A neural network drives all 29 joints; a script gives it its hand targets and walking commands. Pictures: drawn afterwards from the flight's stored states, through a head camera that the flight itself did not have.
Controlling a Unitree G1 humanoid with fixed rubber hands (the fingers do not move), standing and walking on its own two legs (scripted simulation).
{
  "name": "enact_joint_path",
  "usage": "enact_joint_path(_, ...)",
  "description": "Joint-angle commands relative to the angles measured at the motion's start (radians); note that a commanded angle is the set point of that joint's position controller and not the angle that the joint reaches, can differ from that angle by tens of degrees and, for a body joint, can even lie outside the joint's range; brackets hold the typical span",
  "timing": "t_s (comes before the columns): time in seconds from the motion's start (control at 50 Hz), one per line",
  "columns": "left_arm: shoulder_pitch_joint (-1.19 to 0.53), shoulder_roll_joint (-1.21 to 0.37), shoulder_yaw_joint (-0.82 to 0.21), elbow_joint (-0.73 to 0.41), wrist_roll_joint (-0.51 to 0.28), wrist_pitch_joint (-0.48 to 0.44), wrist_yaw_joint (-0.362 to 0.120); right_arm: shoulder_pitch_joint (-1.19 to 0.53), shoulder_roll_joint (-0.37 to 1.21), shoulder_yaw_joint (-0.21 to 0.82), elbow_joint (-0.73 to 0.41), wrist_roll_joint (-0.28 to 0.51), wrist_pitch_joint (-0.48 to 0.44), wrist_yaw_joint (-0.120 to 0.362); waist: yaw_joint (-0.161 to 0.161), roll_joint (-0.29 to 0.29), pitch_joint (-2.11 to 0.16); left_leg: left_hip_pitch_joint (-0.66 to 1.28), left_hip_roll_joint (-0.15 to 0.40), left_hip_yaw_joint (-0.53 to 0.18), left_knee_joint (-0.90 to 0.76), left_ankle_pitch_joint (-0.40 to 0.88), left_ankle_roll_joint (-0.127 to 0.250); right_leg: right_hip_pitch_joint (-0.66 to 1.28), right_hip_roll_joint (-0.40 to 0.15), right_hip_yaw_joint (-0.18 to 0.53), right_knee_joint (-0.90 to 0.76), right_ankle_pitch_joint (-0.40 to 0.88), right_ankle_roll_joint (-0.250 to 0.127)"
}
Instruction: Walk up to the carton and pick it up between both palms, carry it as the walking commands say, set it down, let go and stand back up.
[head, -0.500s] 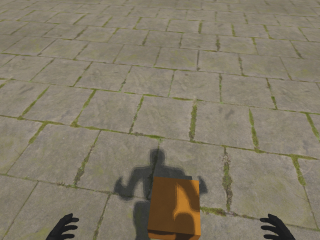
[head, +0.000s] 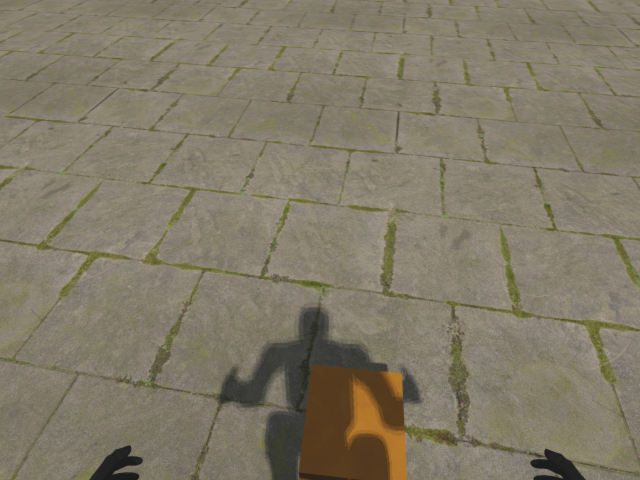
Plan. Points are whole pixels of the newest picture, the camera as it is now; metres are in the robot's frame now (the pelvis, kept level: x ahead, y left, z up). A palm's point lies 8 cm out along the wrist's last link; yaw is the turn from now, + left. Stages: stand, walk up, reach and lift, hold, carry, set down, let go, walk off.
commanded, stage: stand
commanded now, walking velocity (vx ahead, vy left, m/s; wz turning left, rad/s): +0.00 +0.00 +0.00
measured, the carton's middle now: (352, 430) +0.43 -0.07 -0.68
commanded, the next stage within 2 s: none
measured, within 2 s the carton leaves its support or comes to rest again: neither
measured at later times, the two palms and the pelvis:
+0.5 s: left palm out of the picture +0.05 +0.32 -0.10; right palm out of the picture +0.07 -0.29 -0.08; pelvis -0.04 +0.01 +0.01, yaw +0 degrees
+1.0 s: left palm out of the picture +0.03 +0.33 -0.10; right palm out of the picture +0.06 -0.30 -0.09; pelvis -0.04 +0.01 +0.01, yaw +1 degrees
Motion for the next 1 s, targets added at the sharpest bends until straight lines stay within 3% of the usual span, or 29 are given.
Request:
enact_joint_path(0.0,-0.026,0.150,0.036,-0.030,0.001,-0.012,0.003,-0.028,-0.152,-0.032,-0.036,0.000,-0.019,-0.005,0.002,0.012,-0.052,-0.007,0.119,-0.077,-0.035,0.470,-0.015,0.058,-0.112,0.080,-0.020,0.395,0.008)
enact_joint_path(0.16,-0.039,0.154,0.026,0.020,-0.003,-0.015,-0.002,-0.048,-0.170,-0.024,0.020,-0.003,-0.027,-0.001,0.006,0.010,0.010,-0.045,0.127,-0.110,-0.090,0.322,-0.004,0.043,-0.115,0.093,-0.054,0.264,0.007)
enact_joint_path(0.38,-0.041,0.177,0.018,0.087,-0.005,-0.019,-0.007,-0.060,-0.188,-0.015,0.099,0.000,-0.033,0.007,0.000,0.002,0.037,-0.055,0.126,-0.125,-0.141,0.183,0.002,0.029,-0.128,0.110,-0.098,0.180,0.005)
enact_joint_path(0.68,-0.028,0.192,0.002,0.162,-0.012,-0.020,-0.005,-0.083,-0.206,0.000,0.178,0.009,-0.033,0.008,0.008,0.001,0.028,-0.026,0.133,-0.129,-0.144,0.273,0.003,0.040,-0.141,0.105,-0.104,0.223,0.003)
enact_joint_path(0.98,-0.046,0.212,-0.005,0.199,-0.017,-0.023,-0.005,-0.089,-0.206,0.014,0.226,0.013,-0.029,0.009,0.005,-0.003,0.028,-0.012,0.133,-0.126,-0.150,0.262,0.009,0.043,-0.151,0.109,-0.133,0.211,-0.001)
